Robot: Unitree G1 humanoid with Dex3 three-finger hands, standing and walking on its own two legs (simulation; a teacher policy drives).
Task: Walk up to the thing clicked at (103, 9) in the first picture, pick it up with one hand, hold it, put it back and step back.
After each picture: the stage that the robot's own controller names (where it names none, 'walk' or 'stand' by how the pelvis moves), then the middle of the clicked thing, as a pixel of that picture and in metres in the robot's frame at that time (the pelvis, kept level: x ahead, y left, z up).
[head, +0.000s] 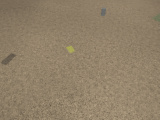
stand; (103, 11) +2.24 -0.39 -0.72
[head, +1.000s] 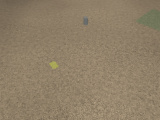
walk; (85, 20) +2.13 +0.05 -0.70
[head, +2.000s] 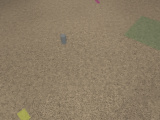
walk; (63, 39) +1.48 +0.28 -0.72
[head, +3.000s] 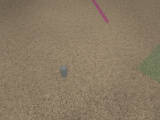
walk; (63, 71) +0.98 +0.23 -0.71
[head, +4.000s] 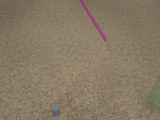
walk; (56, 110) +0.58 +0.20 -0.70
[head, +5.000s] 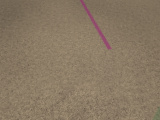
stand; out of the picture +0.41 +0.20 -0.71
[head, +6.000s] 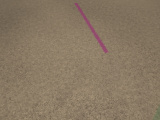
stand; out of the picture +0.39 +0.21 -0.73
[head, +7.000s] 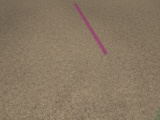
stand; out of the picture +0.36 +0.22 -0.73
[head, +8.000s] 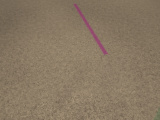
stand; out of the picture +0.36 +0.22 -0.73
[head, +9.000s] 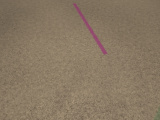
stand; out of the picture +0.36 +0.22 -0.73
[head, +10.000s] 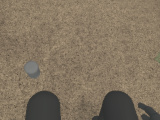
go down; (32, 70) +0.44 +0.22 -0.38
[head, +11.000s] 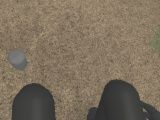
go down; (18, 60) +0.45 +0.24 -0.30
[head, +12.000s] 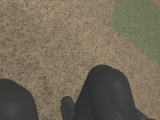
close in; out of the picture +0.44 +0.28 -0.23
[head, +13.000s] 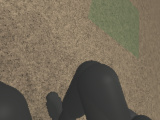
close; out of the picture +0.43 +0.29 -0.23
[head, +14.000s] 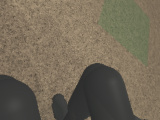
lift; out of the picture +0.40 +0.26 -0.22
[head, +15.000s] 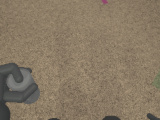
lift; (25, 87) +0.33 +0.19 -0.01
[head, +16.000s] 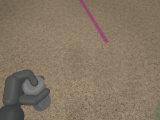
hold; (38, 94) +0.32 +0.16 +0.01
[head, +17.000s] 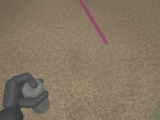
hold; (37, 97) +0.32 +0.17 -0.01
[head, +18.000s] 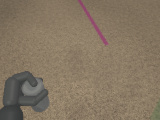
crouch; (36, 95) +0.33 +0.17 +0.00
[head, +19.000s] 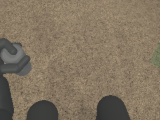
crouch; (17, 61) +0.43 +0.21 -0.09
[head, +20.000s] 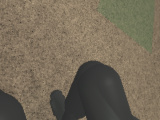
lower; out of the picture +0.44 +0.29 -0.23
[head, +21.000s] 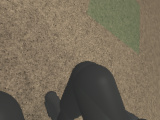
lower; out of the picture +0.43 +0.30 -0.23
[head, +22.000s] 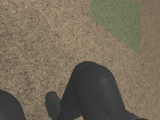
lower; out of the picture +0.43 +0.29 -0.23
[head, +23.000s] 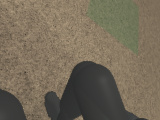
lower; out of the picture +0.43 +0.29 -0.23
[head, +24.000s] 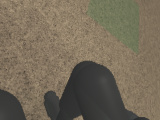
loosen; out of the picture +0.43 +0.29 -0.24
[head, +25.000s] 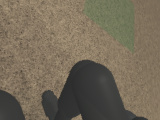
withdraw; out of the picture +0.43 +0.29 -0.23
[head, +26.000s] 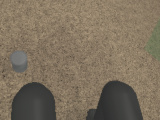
walk; (19, 62) +0.44 +0.24 -0.29
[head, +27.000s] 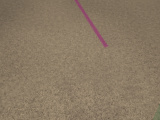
stand; out of the picture +0.38 +0.19 -0.65
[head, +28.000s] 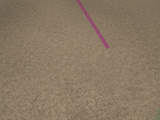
stand; out of the picture +0.39 +0.19 -0.67
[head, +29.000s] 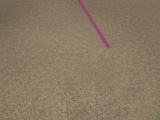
stand; out of the picture +0.38 +0.19 -0.67
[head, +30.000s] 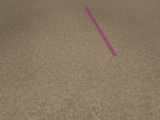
stand; out of the picture +0.40 +0.19 -0.72
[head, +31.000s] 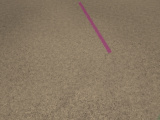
stand; out of the picture +0.37 +0.21 -0.73
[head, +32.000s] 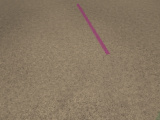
walk; out of the picture +0.36 +0.22 -0.73
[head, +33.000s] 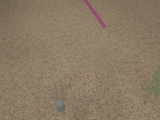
walk; (60, 105) +0.54 +0.21 -0.71
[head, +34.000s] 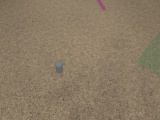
walk; (59, 67) +0.87 +0.18 -0.70
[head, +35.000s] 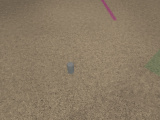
stand; (70, 68) +1.01 +0.16 -0.70
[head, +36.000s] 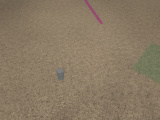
stand; (60, 74) +0.98 +0.20 -0.73
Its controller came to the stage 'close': yes
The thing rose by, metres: 0.71
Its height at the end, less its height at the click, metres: +0.00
